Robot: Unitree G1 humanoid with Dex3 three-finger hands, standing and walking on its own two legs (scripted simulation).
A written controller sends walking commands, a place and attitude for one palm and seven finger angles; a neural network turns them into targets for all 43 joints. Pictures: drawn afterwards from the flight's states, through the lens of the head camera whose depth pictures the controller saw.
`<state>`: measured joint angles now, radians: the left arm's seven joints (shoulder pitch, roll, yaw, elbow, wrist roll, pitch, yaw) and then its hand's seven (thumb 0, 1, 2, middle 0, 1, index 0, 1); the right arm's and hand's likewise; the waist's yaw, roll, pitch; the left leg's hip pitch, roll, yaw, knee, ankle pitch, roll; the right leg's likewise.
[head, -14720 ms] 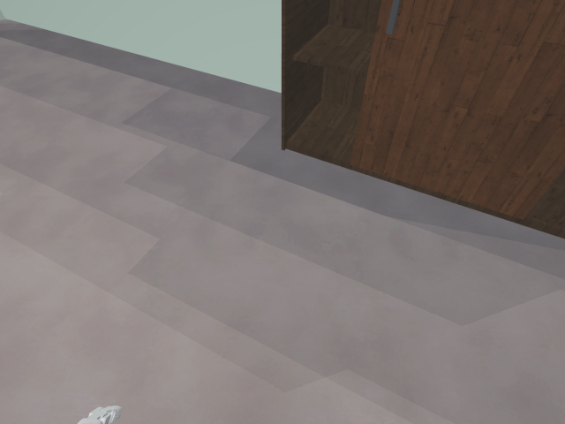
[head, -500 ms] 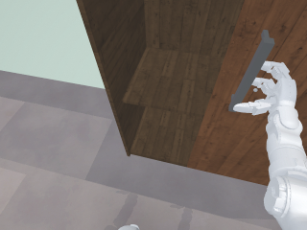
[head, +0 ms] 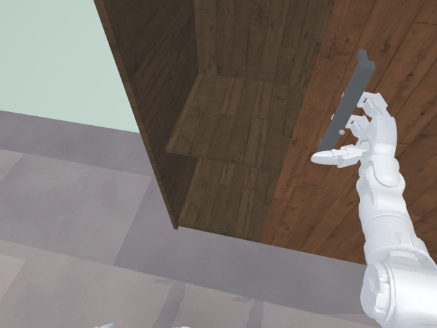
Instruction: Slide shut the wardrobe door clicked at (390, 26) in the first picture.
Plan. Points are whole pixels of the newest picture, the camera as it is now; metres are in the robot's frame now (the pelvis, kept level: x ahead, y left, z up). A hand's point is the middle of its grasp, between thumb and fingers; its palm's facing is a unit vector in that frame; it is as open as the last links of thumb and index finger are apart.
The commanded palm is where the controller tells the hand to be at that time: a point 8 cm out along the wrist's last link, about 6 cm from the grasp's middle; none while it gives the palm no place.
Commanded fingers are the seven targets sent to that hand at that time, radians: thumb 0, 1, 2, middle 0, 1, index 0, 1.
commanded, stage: slide the fingers in behind the handle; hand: right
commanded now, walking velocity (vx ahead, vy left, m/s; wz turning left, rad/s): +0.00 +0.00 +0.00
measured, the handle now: (338, 113) +0.51 -0.16 +0.12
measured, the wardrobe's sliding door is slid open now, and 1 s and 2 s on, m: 0.39 0.39 0.39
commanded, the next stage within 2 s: grip the handle and tug to test in 0.94 s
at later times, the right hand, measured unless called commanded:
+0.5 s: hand (324, 129) +0.47 -0.13 +0.12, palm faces +0.10 +1.00 +0.00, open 14.0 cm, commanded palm +0.44 -0.17 +0.12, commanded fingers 0.00 0.50 -0.30 0.30 1.20 0.30 1.20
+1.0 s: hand (324, 128) +0.47 -0.13 +0.12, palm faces +0.09 +1.00 +0.00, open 14.0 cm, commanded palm +0.43 -0.18 +0.12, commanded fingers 0.00 0.50 -0.30 0.30 1.20 0.30 1.20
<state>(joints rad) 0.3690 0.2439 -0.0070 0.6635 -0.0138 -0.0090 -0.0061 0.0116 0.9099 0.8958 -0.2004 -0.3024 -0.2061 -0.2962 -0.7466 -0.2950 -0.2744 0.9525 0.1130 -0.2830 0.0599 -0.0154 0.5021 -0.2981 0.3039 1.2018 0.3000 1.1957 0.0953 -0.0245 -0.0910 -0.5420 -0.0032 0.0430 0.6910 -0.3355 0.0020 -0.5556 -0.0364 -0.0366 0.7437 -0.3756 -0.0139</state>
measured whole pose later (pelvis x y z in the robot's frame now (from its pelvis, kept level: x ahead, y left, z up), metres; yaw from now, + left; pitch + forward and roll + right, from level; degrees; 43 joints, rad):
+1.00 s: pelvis -0.01 +0.01 +0.00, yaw +0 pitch +11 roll +1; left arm 0.37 0.24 -0.01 0.68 0.00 -0.02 -0.01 0.01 0.91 0.90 -0.20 -0.30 -0.21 -0.30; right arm -0.81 -0.27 -0.27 1.03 0.08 -0.32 -0.01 -0.02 0.50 -0.30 0.31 1.21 0.29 1.20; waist 0.11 -0.02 -0.08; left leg -0.56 -0.01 0.04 0.70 -0.33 0.01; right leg -0.56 -0.04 -0.03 0.74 -0.36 0.00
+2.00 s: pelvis +0.00 +0.00 +0.00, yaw +1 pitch +11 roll +1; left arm 0.38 0.24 0.00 0.67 0.00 -0.01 -0.01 0.01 0.91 0.90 -0.20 -0.30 -0.21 -0.30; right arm -0.77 -0.26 -0.27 0.97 0.08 -0.28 -0.02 0.00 -0.76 -0.84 0.44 1.40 0.43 1.39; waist 0.12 -0.03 -0.09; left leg -0.56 -0.01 0.03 0.70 -0.33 0.01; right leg -0.56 -0.04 -0.04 0.74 -0.37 -0.01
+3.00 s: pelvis +0.02 +0.00 +0.00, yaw -3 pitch +11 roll +1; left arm 0.31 0.22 0.02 0.70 0.00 -0.04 -0.03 0.01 0.91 0.90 -0.20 -0.30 -0.21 -0.30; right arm -0.69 -0.15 -0.11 0.77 0.12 -0.17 -0.15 0.02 -0.76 -0.83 0.35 1.40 0.34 1.40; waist 0.05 -0.05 -0.10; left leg -0.49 0.01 0.08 0.67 -0.37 0.00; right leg -0.52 -0.01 0.01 0.72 -0.39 -0.01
